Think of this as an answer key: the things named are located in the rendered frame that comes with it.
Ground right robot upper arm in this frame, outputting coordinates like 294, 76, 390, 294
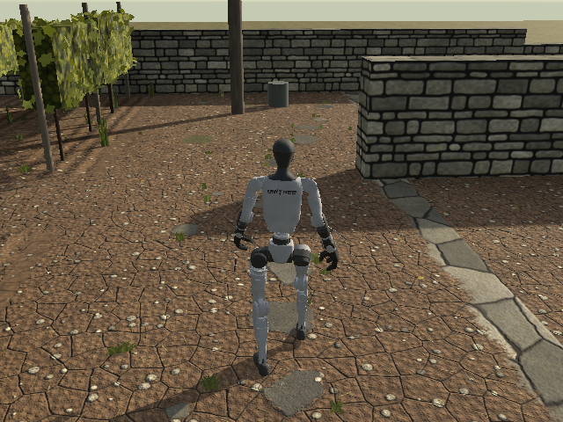
301, 178, 325, 228

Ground left robot upper arm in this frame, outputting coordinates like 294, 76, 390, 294
239, 176, 265, 223

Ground right robot hand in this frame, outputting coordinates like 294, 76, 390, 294
319, 248, 340, 271

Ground humanoid robot head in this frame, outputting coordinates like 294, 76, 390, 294
268, 139, 298, 181

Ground right robot forearm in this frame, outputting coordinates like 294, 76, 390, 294
317, 214, 336, 253

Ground robot left shin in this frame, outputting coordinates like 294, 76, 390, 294
252, 302, 268, 364

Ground left robot forearm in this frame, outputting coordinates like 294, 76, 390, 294
234, 209, 249, 238

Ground left robot hand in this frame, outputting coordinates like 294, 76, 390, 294
233, 234, 254, 251

